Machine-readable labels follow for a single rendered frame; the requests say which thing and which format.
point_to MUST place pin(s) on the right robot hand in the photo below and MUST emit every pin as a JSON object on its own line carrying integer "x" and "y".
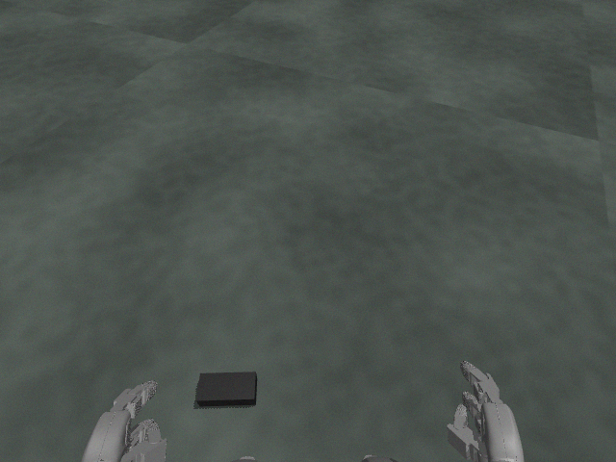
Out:
{"x": 494, "y": 422}

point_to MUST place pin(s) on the carton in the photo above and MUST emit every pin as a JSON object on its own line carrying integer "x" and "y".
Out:
{"x": 227, "y": 388}

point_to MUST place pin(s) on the left robot hand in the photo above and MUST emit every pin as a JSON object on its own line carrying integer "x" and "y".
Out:
{"x": 113, "y": 439}

